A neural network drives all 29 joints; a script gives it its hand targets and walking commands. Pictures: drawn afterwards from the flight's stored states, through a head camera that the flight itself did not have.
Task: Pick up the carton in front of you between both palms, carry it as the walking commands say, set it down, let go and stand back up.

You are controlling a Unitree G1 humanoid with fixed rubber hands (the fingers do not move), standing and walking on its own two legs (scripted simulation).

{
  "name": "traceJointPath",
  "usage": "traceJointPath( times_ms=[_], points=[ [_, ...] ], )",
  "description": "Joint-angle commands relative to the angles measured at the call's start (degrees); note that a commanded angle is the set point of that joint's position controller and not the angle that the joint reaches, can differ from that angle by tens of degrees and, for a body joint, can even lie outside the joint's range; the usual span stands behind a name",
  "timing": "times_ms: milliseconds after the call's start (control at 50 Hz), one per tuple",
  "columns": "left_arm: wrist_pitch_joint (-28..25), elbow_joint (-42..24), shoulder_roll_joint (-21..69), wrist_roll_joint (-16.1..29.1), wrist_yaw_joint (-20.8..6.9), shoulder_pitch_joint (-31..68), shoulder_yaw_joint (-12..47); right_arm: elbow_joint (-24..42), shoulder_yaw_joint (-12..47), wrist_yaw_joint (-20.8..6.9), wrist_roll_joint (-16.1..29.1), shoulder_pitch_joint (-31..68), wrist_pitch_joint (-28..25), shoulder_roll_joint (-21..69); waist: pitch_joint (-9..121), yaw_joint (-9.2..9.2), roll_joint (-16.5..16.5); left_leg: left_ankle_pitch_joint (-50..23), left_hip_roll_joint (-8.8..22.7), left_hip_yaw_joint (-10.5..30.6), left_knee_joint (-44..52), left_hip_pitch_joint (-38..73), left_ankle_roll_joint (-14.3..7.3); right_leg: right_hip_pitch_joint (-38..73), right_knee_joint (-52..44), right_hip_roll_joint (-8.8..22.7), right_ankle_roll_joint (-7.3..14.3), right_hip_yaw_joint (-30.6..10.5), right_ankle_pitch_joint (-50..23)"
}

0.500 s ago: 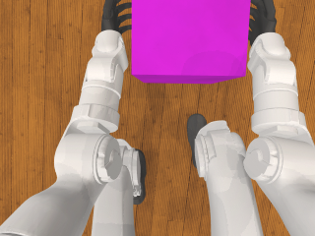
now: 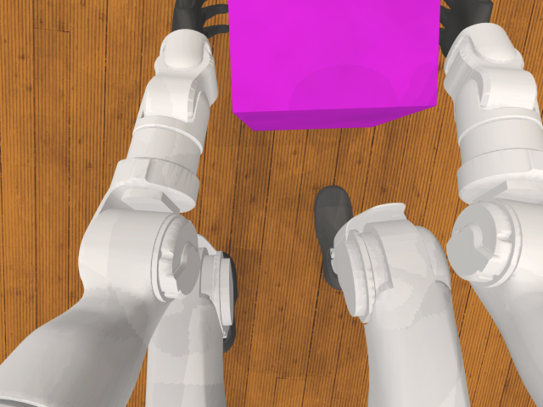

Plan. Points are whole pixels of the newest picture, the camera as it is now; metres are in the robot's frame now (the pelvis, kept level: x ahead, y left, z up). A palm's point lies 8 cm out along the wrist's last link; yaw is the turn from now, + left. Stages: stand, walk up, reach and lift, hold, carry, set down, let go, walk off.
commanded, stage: set down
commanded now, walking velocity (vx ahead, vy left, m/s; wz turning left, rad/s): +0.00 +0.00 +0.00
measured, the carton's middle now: (319, 47) +0.52 -0.15 -0.24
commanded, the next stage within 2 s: none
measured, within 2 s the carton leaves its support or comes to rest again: rests again in 0.76 s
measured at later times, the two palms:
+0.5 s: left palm (200, 38) +0.54 +0.00 -0.18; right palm (462, 37) +0.48 -0.30 -0.17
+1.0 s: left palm (159, 48) +0.55 +0.06 -0.20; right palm (466, 61) +0.45 -0.32 -0.20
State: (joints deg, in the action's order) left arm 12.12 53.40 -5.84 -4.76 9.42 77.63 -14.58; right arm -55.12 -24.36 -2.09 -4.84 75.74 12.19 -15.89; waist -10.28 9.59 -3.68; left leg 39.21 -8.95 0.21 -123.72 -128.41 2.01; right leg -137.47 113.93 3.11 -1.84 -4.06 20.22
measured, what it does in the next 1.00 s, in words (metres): stands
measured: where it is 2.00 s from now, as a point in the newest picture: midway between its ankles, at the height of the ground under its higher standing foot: (277, 286)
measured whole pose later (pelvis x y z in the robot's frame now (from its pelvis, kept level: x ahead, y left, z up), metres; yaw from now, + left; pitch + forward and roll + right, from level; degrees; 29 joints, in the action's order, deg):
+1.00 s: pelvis -0.01 -0.01 -0.01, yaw -1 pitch +38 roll +1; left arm 5.8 59.8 -18.5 6.9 6.2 83.9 1.3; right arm -71.4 -21.0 0.8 7.7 79.5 -2.2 -25.4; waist -23.2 7.1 -1.0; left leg 38.9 -9.4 2.6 -126.3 -125.0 4.2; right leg -133.8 115.6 3.7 -0.1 -1.7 19.4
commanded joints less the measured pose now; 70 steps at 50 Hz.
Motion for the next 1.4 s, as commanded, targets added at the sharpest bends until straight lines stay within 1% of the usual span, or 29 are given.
traceJointPath(
  times_ms=[0, 100, 180, 240, 260, 400, 580, 640, 680, 700, 720, 740, 780, 800, 820, 860, 900, 960, 980, 1020, 1080, 1140, 1180, 1200, 1240, 1280, 1320, 1380],
  points=[
    [-3.40, -5.37, 46.49, 3.74, -13.60, 32.12, 18.84, 2.78, 15.32, -13.42, 4.50, 25.05, -1.11, 47.77, 57.39, 3.02, -5.89, -12.12, -2.56, -3.29, 14.82, 12.50, -1.14, 45.27, -1.40, -5.53, 1.00, 6.96, -14.78],
    [-3.97, -4.43, 43.95, 3.17, -13.17, 32.40, 18.12, 1.34, 14.11, -13.55, 4.81, 25.84, -1.93, 45.69, 55.05, 2.47, -6.57, -12.29, -2.15, -2.86, 14.61, 13.31, -1.21, 42.67, -0.88, -5.27, 1.20, 6.59, -13.56],
    [-4.35, -4.05, 42.37, 2.98, -12.82, 32.65, 18.49, -0.44, 13.09, -13.59, 5.18, 25.55, -2.54, 44.31, 53.45, 2.48, -7.57, -12.81, -1.68, -2.55, 14.34, 13.84, -1.16, 41.03, -0.43, -5.14, 1.36, 6.19, -13.60],
    [-4.05, -2.69, 41.06, 1.52, -12.63, 30.37, 17.45, -1.51, 12.21, -13.74, 5.07, 26.11, -2.85, 42.25, 50.99, 1.61, -7.92, -12.26, -1.49, -2.23, 14.46, 13.58, -1.33, 39.06, -0.22, -4.94, 1.45, 5.91, -11.92],
    [-3.93, -2.34, 40.56, 1.00, -12.66, 29.89, 16.99, -1.87, 11.97, -13.69, 4.86, 26.32, -2.93, 41.46, 49.81, 1.16, -7.80, -11.77, -1.50, -2.18, 14.49, 12.61, -1.39, 38.55, -0.21, -4.90, 1.54, 5.79, -11.14],
    [-3.63, 1.34, 35.87, -1.38, -13.18, 26.71, 13.23, -4.37, 10.22, -13.16, 3.34, 25.58, -3.17, 37.44, 43.71, -0.12, -5.99, -9.20, -1.09, -1.86, 13.90, 9.77, -2.17, 36.94, -0.11, -4.76, 1.73, 4.97, -7.75],
    [-3.75, 6.40, 29.76, -4.36, -13.02, 22.94, 8.98, -6.05, 8.70, -11.98, 2.93, 25.27, -4.00, 32.08, 39.16, -2.31, -5.19, -7.50, -0.46, -1.64, 13.05, 7.41, -2.88, 36.06, 0.02, -4.87, 1.79, 3.63, -5.26],
    [-4.09, 6.29, 27.31, -4.63, -12.69, 23.07, 8.67, -7.22, 7.47, -11.19, 2.69, 23.85, -4.58, 29.56, 38.89, -2.26, -5.32, -7.07, -0.08, -1.58, 12.93, 7.48, -2.61, 36.65, 0.15, -4.66, 1.57, 3.59, -5.23],
    [-4.49, 5.85, 23.98, -4.60, -11.91, 23.28, 8.59, -8.05, 6.01, -10.15, 2.63, 22.72, -5.35, 26.35, 39.60, -2.05, -5.19, -6.98, 0.34, -1.37, 12.98, 8.16, -2.16, 37.69, 0.30, -4.34, 1.22, 3.73, -5.58],
    [-4.78, 5.63, 20.89, -4.48, -11.21, 23.10, 8.40, -8.63, 4.98, -9.27, 2.64, 21.54, -5.89, 23.37, 40.08, -1.86, -4.97, -6.97, 0.62, -1.30, 13.03, 8.74, -1.81, 38.56, 0.33, -4.09, 0.94, 3.89, -5.79],
    [-5.18, 5.51, 15.31, -4.20, -10.01, 22.10, 7.72, -9.35, 3.32, -7.89, 2.60, 19.38, -6.67, 17.86, 40.53, -1.61, -4.67, -6.99, 1.01, -1.36, 13.06, 9.45, -1.36, 39.57, 0.33, -3.76, 0.60, 4.18, -5.98],
    [-5.65, 5.47, 7.27, -3.69, -8.27, 20.60, 6.99, -10.23, 1.21, -5.89, 2.59, 16.46, -7.77, 9.74, 41.13, -1.29, -4.33, -7.13, 1.56, -1.36, 13.09, 10.30, -0.82, 40.72, 0.46, -3.36, 0.20, 4.60, -6.22],
    [-7.08, 4.58, -11.06, -0.90, -3.68, 18.08, 6.68, -12.26, -2.47, -0.57, 3.92, 10.88, -10.88, -9.02, 42.79, -0.49, -3.88, -7.76, 2.77, -1.13, 13.41, 12.74, 0.25, 42.43, 0.36, -2.54, -0.07, 5.09, -6.98],
    [-7.38, 4.32, -13.88, 1.43, -2.26, 19.36, 8.02, -12.69, -1.74, 1.46, 5.98, 11.32, -12.20, -12.25, 43.93, -0.05, -3.48, -8.41, 3.16, -0.74, 13.52, 14.07, 0.55, 43.45, -0.09, -2.29, 0.02, 4.82, -7.73],
    [-7.48, 4.53, -14.67, 3.58, -1.77, 20.42, 9.40, -13.07, -0.76, 2.63, 7.74, 12.37, -13.19, -14.22, 44.64, 0.51, -3.65, -8.86, 3.48, -0.67, 13.25, 14.55, 0.73, 44.23, -0.17, -2.05, 0.27, 4.48, -8.65],
    [-7.65, 3.41, -13.92, 7.26, -1.99, 22.59, 12.55, -12.54, 0.69, 3.55, 10.19, 14.27, -14.75, -16.58, 47.20, 2.19, -4.32, -10.22, 4.06, -0.30, 12.63, 15.69, 0.98, 45.17, 0.12, -1.21, 0.88, 4.28, -11.63],
    [-7.77, 0.95, -11.93, 10.48, -2.83, 24.55, 15.87, -11.47, 2.74, 3.42, 12.19, 15.73, -15.78, -17.25, 49.49, 3.45, -5.61, -11.54, 4.38, -0.25, 12.30, 16.36, 1.33, 45.84, 0.12, -0.45, 1.71, 4.11, -14.45],
    [-7.60, -2.15, -11.09, 13.83, -3.71, 25.19, 18.32, -10.04, 3.74, 3.02, 13.69, 16.36, -16.08, -18.59, 52.77, 5.60, -5.60, -12.76, 4.56, -0.35, 11.94, 17.06, 1.81, 48.71, 0.12, 0.06, 2.23, 4.23, -17.90],
    [-7.45, -2.98, -11.50, 14.28, -3.68, 24.67, 18.36, -9.36, 3.66, 3.00, 13.85, 15.97, -15.97, -19.01, 54.28, 6.04, -5.33, -12.98, 4.53, -0.57, 11.81, 17.41, 1.99, 50.34, 0.09, 0.06, 2.22, 4.34, -18.89],
    [-7.04, -4.33, -12.80, 14.28, -3.24, 22.92, 17.67, -7.41, 3.37, 3.06, 13.96, 14.63, -15.50, -19.63, 58.28, 6.17, -4.75, -13.39, 4.33, -1.31, 11.76, 18.34, 2.28, 54.57, -0.04, -0.07, 1.99, 4.60, -20.71],
    [-6.20, -7.01, -14.71, 12.43, -2.02, 20.31, 15.18, -2.85, 3.20, 3.25, 14.00, 12.29, -14.23, -20.02, 66.38, 5.12, -3.96, -13.38, 3.65, -3.03, 12.47, 20.00, 2.39, 62.34, -0.65, -0.62, 1.55, 5.03, -22.70],
    [-4.88, -11.03, -15.13, 10.36, -0.85, 18.22, 12.66, 3.77, 3.69, 3.50, 14.10, 10.26, -12.19, -19.43, 74.27, 4.08, -2.24, -11.64, 2.61, -4.95, 14.37, 21.02, 2.09, 70.48, -2.23, -1.68, 1.00, 5.79, -23.01],
    [-3.61, -13.50, -15.22, 9.48, -0.26, 17.36, 11.22, 8.13, 4.31, 3.66, 14.02, 8.93, -10.19, -18.48, 77.33, 3.49, -0.53, -9.13, 1.88, -6.09, 16.39, 21.38, 1.58, 74.41, -4.21, -2.54, 0.51, 6.43, -21.36],
    [-2.87, -13.57, -15.23, 9.10, -0.08, 16.85, 10.45, 9.08, 4.73, 3.76, 13.91, 8.36, -9.06, -17.63, 76.36, 3.07, 0.26, -7.28, 1.62, -6.45, 17.51, 21.03, 1.20, 74.34, -5.40, -2.86, 0.25, 6.72, -19.29],
    [-1.74, -11.93, -15.07, 8.51, -0.08, 15.65, 8.73, 9.52, 5.55, 3.91, 13.52, 7.70, -7.20, -15.39, 71.29, 1.98, 1.76, -3.60, 1.32, -6.67, 19.69, 19.46, 0.46, 71.51, -7.96, -3.25, -0.26, 7.06, -14.08],
    [-1.42, -8.81, -14.84, 7.91, -0.55, 14.16, 6.90, 8.82, 5.96, 3.85, 12.83, 7.36, -6.28, -13.21, 65.52, 0.74, 3.25, -1.85, 1.18, -6.48, 21.28, 17.18, -0.01, 67.57, -10.13, -3.46, -0.57, 7.18, -10.07],
    [-1.68, -6.43, -14.42, 7.35, -1.19, 12.63, 5.46, 8.89, 5.87, 3.62, 11.80, 7.16, -6.12, -11.83, 62.91, 0.03, 4.82, -2.02, 1.11, -6.15, 22.56, 15.55, -0.30, 65.63, -11.85, -3.68, -0.88, 7.23, -8.76],
    [-2.28, -3.81, -13.85, 6.62, -1.96, 10.71, 4.20, 9.00, 5.12, 3.27, 10.18, 6.10, -6.15, -10.77, 62.10, -0.34, 6.09, -2.82, 1.02, -5.80, 24.64, 14.57, -0.44, 65.15, -14.07, -4.04, -1.26, 7.33, -8.87]
  ],
)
